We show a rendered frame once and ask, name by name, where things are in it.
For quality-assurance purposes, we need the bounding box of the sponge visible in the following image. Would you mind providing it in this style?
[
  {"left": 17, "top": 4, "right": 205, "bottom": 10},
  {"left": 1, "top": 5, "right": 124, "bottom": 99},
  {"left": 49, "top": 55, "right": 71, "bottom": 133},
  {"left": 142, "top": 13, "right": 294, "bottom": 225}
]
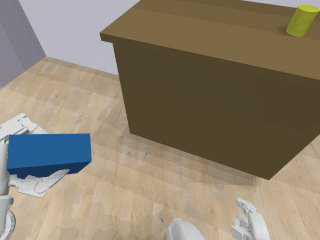
[{"left": 6, "top": 133, "right": 92, "bottom": 180}]

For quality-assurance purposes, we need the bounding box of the right robot thigh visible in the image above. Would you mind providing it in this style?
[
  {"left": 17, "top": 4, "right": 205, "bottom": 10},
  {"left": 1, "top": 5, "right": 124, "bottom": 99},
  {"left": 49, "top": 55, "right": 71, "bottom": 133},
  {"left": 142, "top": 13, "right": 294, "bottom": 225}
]
[{"left": 166, "top": 221, "right": 206, "bottom": 240}]

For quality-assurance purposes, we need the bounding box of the robot left forearm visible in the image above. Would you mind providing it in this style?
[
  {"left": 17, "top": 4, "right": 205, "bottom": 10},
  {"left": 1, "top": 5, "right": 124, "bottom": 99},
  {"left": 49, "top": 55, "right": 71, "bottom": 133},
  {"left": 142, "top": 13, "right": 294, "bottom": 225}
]
[{"left": 0, "top": 195, "right": 16, "bottom": 240}]

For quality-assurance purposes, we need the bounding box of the table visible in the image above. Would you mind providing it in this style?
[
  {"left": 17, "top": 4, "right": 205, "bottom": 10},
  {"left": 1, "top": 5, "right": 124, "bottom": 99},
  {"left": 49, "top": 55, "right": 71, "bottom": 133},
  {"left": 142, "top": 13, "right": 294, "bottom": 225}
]
[{"left": 99, "top": 0, "right": 320, "bottom": 180}]

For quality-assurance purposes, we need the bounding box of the robot right hand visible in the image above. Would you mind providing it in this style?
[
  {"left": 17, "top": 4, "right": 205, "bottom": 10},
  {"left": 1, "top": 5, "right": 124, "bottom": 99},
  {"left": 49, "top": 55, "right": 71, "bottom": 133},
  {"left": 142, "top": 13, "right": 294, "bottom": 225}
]
[{"left": 231, "top": 197, "right": 272, "bottom": 240}]

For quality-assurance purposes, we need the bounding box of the robot left hand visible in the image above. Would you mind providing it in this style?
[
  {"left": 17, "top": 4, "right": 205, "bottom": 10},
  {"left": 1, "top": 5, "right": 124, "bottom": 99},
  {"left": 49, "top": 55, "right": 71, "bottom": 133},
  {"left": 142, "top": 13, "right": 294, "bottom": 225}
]
[{"left": 0, "top": 113, "right": 70, "bottom": 198}]

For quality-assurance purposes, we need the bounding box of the robot right shin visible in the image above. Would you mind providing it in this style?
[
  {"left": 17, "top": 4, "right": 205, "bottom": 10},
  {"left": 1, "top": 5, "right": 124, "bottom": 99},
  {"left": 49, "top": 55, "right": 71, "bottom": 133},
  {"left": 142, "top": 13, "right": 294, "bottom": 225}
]
[{"left": 172, "top": 218, "right": 182, "bottom": 224}]

